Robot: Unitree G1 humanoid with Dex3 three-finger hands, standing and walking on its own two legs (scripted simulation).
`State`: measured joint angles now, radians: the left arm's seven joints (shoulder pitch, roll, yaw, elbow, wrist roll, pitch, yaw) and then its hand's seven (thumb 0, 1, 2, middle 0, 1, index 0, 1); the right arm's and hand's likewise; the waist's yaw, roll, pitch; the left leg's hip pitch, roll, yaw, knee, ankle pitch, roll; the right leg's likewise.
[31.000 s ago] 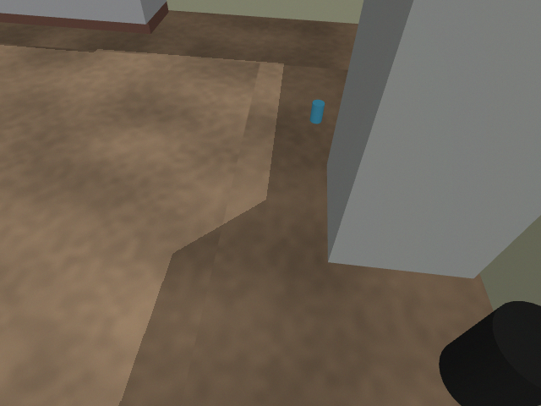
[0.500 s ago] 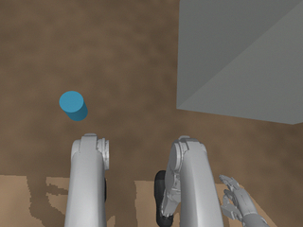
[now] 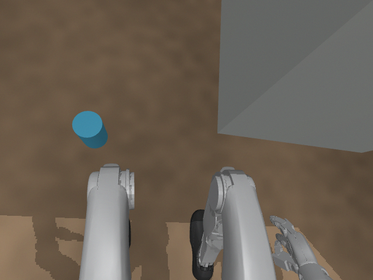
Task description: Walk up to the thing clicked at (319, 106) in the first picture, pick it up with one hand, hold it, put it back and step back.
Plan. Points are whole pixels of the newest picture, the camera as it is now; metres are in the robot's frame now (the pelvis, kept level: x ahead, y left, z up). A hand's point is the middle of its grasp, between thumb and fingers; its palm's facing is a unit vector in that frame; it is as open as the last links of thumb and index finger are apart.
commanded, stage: approach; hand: left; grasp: from the side
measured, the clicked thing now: (91, 131) +0.45 +0.25 -0.30
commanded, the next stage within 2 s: close in in 0.54 s
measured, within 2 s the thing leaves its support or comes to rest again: neither
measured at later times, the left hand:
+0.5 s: hand (26, 134) +0.39 +0.36 -0.17, palm faces +0.19 -0.98 +0.02, open 17.4 cm
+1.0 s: hand (74, 137) +0.42 +0.28 -0.25, palm faces +0.22 -0.98 +0.03, open 17.6 cm
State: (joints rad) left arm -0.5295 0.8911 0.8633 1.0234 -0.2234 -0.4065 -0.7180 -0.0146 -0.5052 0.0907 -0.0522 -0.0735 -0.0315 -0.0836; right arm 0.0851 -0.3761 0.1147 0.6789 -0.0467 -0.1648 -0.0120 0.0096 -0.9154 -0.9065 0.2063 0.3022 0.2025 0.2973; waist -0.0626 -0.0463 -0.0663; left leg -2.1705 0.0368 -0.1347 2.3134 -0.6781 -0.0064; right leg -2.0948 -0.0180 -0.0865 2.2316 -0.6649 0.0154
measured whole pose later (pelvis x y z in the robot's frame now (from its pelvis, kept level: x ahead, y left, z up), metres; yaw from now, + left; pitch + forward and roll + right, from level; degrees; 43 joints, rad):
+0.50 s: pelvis +0.00 +0.01 -0.06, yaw -4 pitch +22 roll -11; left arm -0.60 0.88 0.81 1.31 -0.22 -0.76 -0.66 -0.02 -0.53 0.09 -0.07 -0.09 -0.03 -0.11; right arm -0.06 -0.38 0.29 0.65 -0.19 -0.14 0.04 0.01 -0.91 -0.90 0.21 0.30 0.20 0.30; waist -0.16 -0.19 0.15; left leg -2.24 0.04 -0.23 2.55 -0.71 -0.01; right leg -2.14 0.02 -0.15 2.40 -0.65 0.03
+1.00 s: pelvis -0.02 +0.02 -0.09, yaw -8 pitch +11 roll -16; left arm -0.58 0.84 0.67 1.44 -0.15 -1.06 -0.30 -0.02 -0.58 0.02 -0.07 -0.08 -0.06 -0.07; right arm -0.18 -0.39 0.47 0.56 -0.33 -0.05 0.10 0.00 -0.93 -0.90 0.21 0.30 0.20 0.30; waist -0.21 -0.28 0.29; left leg -2.20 0.03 -0.36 2.67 -0.70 -0.01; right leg -2.06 0.06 -0.24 2.43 -0.60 0.05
